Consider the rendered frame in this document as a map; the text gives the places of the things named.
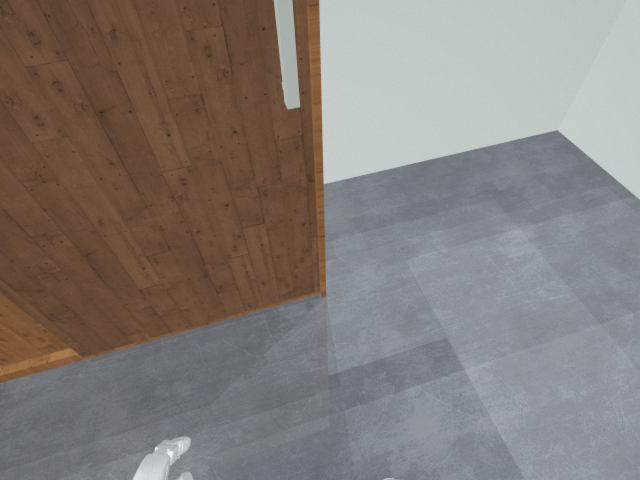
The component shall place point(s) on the wardrobe door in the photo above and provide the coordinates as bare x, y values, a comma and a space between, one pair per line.
151, 176
21, 337

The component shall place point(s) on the left robot hand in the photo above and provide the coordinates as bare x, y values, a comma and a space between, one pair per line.
156, 466

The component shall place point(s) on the handle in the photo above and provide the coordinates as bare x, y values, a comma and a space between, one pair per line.
287, 51

